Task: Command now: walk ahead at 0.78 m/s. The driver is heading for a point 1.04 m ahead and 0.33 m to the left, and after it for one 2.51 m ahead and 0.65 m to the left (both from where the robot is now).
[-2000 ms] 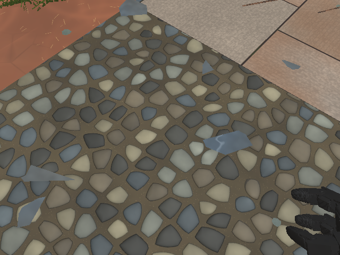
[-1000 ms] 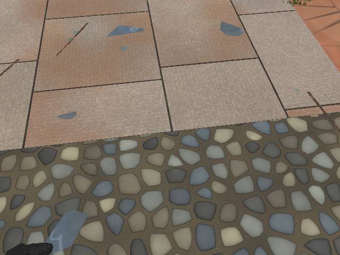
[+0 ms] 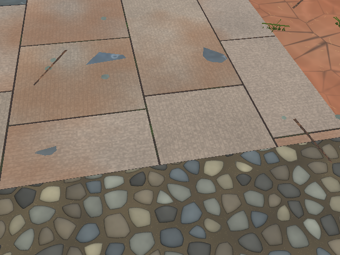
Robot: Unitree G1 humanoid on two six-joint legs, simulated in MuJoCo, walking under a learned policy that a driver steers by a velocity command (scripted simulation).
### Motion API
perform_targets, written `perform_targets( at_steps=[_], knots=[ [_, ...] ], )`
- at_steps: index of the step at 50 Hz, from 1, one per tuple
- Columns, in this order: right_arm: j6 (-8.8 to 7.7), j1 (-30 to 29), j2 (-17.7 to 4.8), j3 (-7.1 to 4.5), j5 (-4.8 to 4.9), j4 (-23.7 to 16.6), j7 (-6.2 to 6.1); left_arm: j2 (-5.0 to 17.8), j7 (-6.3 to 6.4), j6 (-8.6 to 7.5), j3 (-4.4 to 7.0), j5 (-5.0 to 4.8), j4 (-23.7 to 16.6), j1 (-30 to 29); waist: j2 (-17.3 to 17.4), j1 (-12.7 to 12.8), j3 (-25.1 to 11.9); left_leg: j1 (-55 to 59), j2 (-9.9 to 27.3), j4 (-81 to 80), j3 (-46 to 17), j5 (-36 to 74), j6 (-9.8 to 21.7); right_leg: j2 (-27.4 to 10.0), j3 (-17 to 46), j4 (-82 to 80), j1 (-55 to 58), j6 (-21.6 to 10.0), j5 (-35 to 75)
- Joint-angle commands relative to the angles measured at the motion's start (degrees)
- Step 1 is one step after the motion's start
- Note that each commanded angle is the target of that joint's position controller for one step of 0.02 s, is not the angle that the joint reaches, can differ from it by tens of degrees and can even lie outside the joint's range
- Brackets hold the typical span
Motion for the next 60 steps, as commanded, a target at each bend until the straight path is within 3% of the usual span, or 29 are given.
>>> perform_targets(
  at_steps=[1,3,9,14,17,19,20,21,22,23,24,25,28,30,32,34,37,39,41,43,44,45,46,47,48,49,52,56,60],
  knots=[
    [0.08,7.7,-8.7,-2.17,0.46,-0.4,-0.54,3.6,-1.06,-2.05,-0.35,0.56,-9.0,-10.2,4.3,-2.6,3.9,19.5,19.1,-25.7,-35.6,-29.6,7.2,-4.6,-0.3,14.2,-34.2,-0.8,9.5],
    [-0.63,6.5,-5.9,-1.15,0.64,-0.6,-0.73,3.5,-2.29,-0.98,-0.49,1.76,-6.9,-8.0,6.6,-0.5,3.5,14.2,13.5,-28.6,-26.2,-21.7,6.1,-6.7,-3.2,11.3,-28.2,1.7,12.4],
    [-2.15,14.9,-4.4,-0.6,2.11,3.3,-0.42,2.3,-2.84,0.23,-1.65,0.84,-10.7,-20.7,4.6,-2.6,9.2,15.6,9.8,-34.3,-13.9,-1.0,8.2,-6.7,-8.4,-0.9,-33.7,4.3,22.9],
    [-2.74,18.3,-4.8,-0.17,2.19,5.7,-1.15,0.5,-3.28,-0.19,-3.15,0.21,-13.3,-29.8,4.9,-3.9,10.9,20.8,10.8,-37.8,-7.5,21.8,7.7,-4.5,-12.9,-17.2,-25.6,1.4,27.9],
    [-2.55,18.3,-7.2,-0.31,1.6,7.0,-1.69,1.3,-2.3,-0.48,-3.04,0.4,-12.9,-28.6,7.2,-1.6,6.5,27.4,11.8,-28.6,-3.4,57.7,6.6,0.9,-16.1,-21.3,-15.5,-1.8,21.8],
    [-1.43,17.9,-10.5,-1.12,0.51,7.9,-2.66,4.8,-0.94,-0.58,-1.65,0.55,-9.3,-15.7,10.8,5.2,-2.2,29.0,13.5,-10.1,-2.5,77.5,5.4,4.8,-15.5,-20.6,-1.0,-3.8,13.8],
    [-0.7,15.1,-11.2,-1.42,0.42,7.4,-2.99,6.7,-0.03,-0.71,-0.59,0.39,-4.8,-2.0,10.0,11.8,-8.3,23.3,12.5,5.4,-1.2,73.5,4.7,4.2,-14.1,-23.6,13.8,-5.1,13.7],
    [-0.78,14.9,-7.6,-0.63,0.24,5.8,-2.79,11.1,1.09,-0.66,0.91,1.35,-2.0,8.9,4.8,14.6,-15.7,10.0,9.0,25.5,-1.0,52.2,5.0,-6.5,-2.0,-22.5,30.3,-6.3,-2.7],
    [-1.86,19.0,0.7,0.98,3.15,3.2,-1.14,15.0,0.89,-0.75,2.21,1.84,-1.6,7.5,-15.3,7.0,-22.4,-12.7,-4.0,47.7,-4.8,-2.2,2.5,-21.6,34.0,-33.9,43.1,-12.1,-23.6],
    [-2.23,14.7,-4.6,0.11,2.98,2.7,-1.46,11.6,0.07,-0.81,1.97,1.22,-2.4,2.1,-6.5,7.3,-17.7,-21.6,-2.0,52.0,-11.0,-3.4,4.8,-21.7,40.1,-40.8,39.7,-11.7,-24.0],
    [-2.26,8.5,-5.2,-0.08,3.12,1.3,-1.55,7.9,0.13,-1.37,1.27,1.19,-1.8,-1.9,-0.8,6.2,-7.5,-23.6,1.6,50.4,-9.9,1.9,5.0,-20.6,28.3,-40.7,30.4,-10.3,-14.3],
    [-2.15,7.5,-3.8,0.43,2.96,1.0,-1.29,4.8,0.02,-2.09,0.66,1.45,-0.7,-3.2,4.3,4.0,-2.0,-21.1,4.0,46.0,-9.5,3.8,5.2,-19.1,21.1,-42.6,20.7,-8.9,-6.0],
    [0.93,9.0,-0.4,1.07,1.15,1.4,0.45,0.8,0.23,-4.08,-0.78,0.97,2.2,-4.0,0.8,-1.4,3.2,-15.1,7.4,40.0,-10.2,4.5,3.7,-14.9,7.2,-47.9,6.6,-4.4,0.8],
    [2.35,5.0,0.2,1.12,0.98,0.0,1.15,1.1,-0.07,-5.18,-0.76,-0.38,3.8,-3.1,0.5,-2.1,6.9,-19.9,8.5,38.3,-9.2,7.3,2.9,-13.4,-0.6,-50.9,5.4,-2.2,6.8],
    [2.62,-1.3,0.3,1.45,1.31,-2.6,1.5,1.1,-0.43,-5.83,-0.88,-0.29,4.6,-2.1,0.3,-1.4,9.6,-22.7,8.2,32.6,-6.5,13.2,2.7,-10.9,-9.2,-52.6,4.2,-0.1,17.3],
    [2.39,-5.1,0.4,1.66,2.12,-3.6,1.82,0.7,-0.48,-6.19,-1.21,-0.13,5.0,-1.9,1.0,-0.9,9.9,-21.9,6.0,25.6,-2.6,19.6,3.1,-7.1,-17.1,-52.8,5.0,1.8,28.0],
    [1.6,-13.2,1.1,2.49,1.76,-7.1,2.85,2.2,0.45,-6.56,-1.5,-0.95,6.5,2.0,1.5,0.5,11.6,-17.7,4.1,10.5,4.5,25.9,4.8,-8.7,-21.8,-53.3,9.2,3.6,48.5],
    [1.69,-10.9,-0.4,2.12,2.29,-5.6,3.0,4.7,1.83,-6.46,-1.46,-0.9,5.8,2.1,-0.5,-0.6,5.8,-11.0,-1.4,7.3,8.2,27.1,6.3,-9.3,-23.6,-47.9,17.4,5.3,75.4],
    [1.68,-4.6,-3.0,1.48,1.6,-4.5,2.65,9.0,3.48,-4.65,-0.4,-0.43,5.1,1.7,-4.6,-5.3,2.8,-5.4,-4.7,4.9,9.5,19.6,8.0,-12.5,-23.3,-34.4,22.9,6.2,93.9],
    [1.81,17.7,-8.6,-1.43,1.67,2.2,1.24,10.7,3.91,-2.14,0.48,0.99,2.9,-4.2,-5.1,-16.0,-7.4,16.8,-6.6,3.7,5.2,13.9,11.2,-13.5,-20.8,-7.0,17.8,4.6,89.9],
    [2.02,24.3,-10.8,-3.18,2.03,4.2,-0.09,10.3,2.97,-1.66,0.81,1.15,2.7,-6.6,0.2,-18.2,-7.9,26.1,-4.0,-1.1,-1.0,10.6,13.7,-7.9,-21.2,16.1,8.4,3.9,58.2],
    [2.85,19.3,-14.5,-4.33,2.43,4.2,-0.9,1.0,1.77,-2.97,-1.53,2.11,-0.6,-7.6,15.6,-10.1,-3.7,34.1,3.9,5.0,-14.7,22.3,16.2,1.6,-17.1,37.2,-15.0,4.9,-2.6],
    [3.41,16.2,-18.5,-5.39,1.15,1.9,-0.91,1.0,1.37,-4.22,-2.29,-0.45,-6.7,-5.0,15.8,-6.3,-15.2,45.8,12.6,-8.2,-41.9,5.9,28.4,2.9,-5.4,45.5,-31.0,6.0,-4.7],
    [3.43,14.2,-14.8,-5.19,1.09,0.4,-1.31,3.4,1.33,-5.61,-2.71,0.17,-7.2,-9.0,4.4,-7.0,-10.6,40.8,14.8,-19.8,-49.8,-7.6,26.1,-0.3,-1.6,39.8,-34.7,4.8,0.6],
    [3.26,12.2,-10.5,-4.27,1.17,1.1,-1.63,4.5,1.04,-6.11,-2.6,0.15,-7.0,-10.6,-2.0,-4.0,-2.0,30.0,13.5,-23.3,-46.2,-9.5,22.6,-3.2,-1.5,31.9,-33.0,4.5,4.9],
    [2.64,10.5,-9.0,-3.76,1.36,1.4,-1.75,4.0,1.09,-5.63,-2.81,1.11,-7.2,-11.9,-4.2,-1.3,2.0,21.2,11.1,-23.5,-41.6,-3.8,20.7,-4.8,-1.6,27.2,-29.5,5.3,4.9],
    [0.07,8.0,-7.5,-2.65,2.33,0.3,-1.96,2.6,0.6,-1.79,-3.54,3.15,-7.6,-11.7,-4.6,2.9,5.6,3.3,4.5,-24.9,-30.4,4.0,18.7,-8.4,-3.0,15.1,-20.2,8.6,3.5],
    [-1.1,10.0,-9.3,-3.5,2.56,-0.1,-1.35,0.7,-0.53,-1.34,-4.89,1.42,-13.5,-25.1,0.4,-1.6,8.1,-2.9,-1.4,-26.3,-23.9,16.7,15.1,-7.1,-7.2,-8.4,-14.1,9.5,22.4],
    [-0.79,13.8,-10.8,-4.46,3.02,0.4,-0.91,2.0,-0.38,-1.81,-4.73,0.13,-15.7,-29.1,4.6,-5.7,4.2,8.5,0.3,-22.2,-25.4,31.3,11.3,-3.1,-7.6,-21.3,-9.7,7.2,31.0]
  ],
)
Velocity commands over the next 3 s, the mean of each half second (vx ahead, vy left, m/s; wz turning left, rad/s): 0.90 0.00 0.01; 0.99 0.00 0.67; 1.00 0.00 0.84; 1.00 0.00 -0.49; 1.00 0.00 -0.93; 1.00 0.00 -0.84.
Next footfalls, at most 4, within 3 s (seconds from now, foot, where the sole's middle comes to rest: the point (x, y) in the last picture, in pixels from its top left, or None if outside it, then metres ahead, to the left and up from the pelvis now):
0.40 right None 0.49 -0.08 -0.76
0.88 left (148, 165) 0.92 0.10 -0.76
1.30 right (144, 96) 1.39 0.15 -0.76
1.70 left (69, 84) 1.47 0.58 -0.76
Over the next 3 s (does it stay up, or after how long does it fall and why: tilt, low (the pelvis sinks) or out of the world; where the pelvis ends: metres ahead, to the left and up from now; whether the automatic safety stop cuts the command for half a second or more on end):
stays up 2.47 0.74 -0.02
